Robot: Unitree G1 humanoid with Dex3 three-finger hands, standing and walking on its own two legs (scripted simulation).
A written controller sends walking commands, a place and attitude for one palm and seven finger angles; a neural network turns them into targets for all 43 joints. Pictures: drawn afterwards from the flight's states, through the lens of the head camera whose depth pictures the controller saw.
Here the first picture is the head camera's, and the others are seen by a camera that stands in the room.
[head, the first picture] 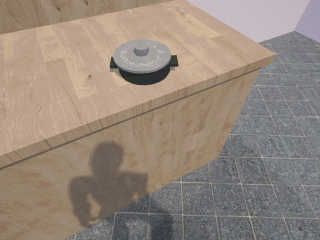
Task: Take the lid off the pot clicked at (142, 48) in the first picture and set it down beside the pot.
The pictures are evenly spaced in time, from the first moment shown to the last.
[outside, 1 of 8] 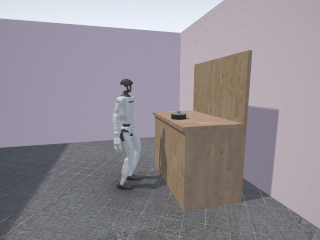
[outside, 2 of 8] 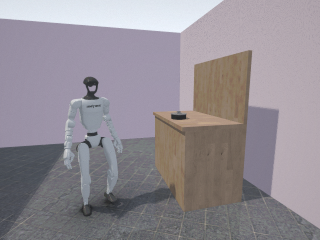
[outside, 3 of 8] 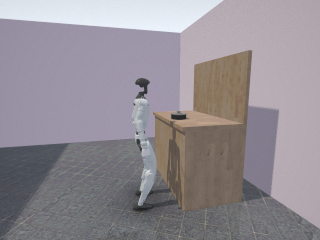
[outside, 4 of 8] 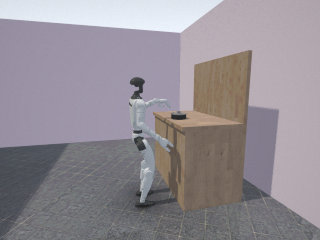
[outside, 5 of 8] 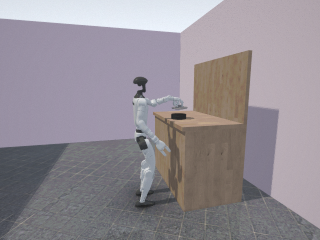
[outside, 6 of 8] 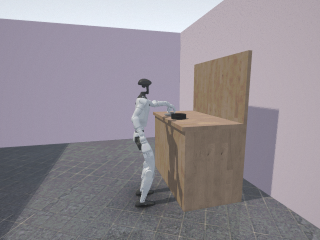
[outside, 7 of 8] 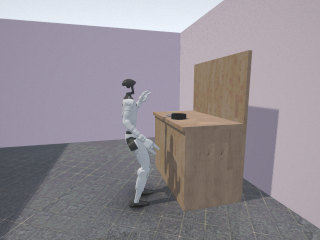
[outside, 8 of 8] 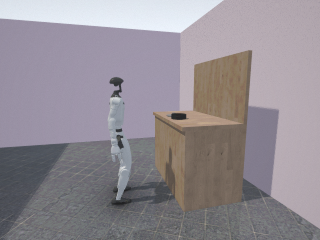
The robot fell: no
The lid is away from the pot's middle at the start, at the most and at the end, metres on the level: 0.01 0.27 0.20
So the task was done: no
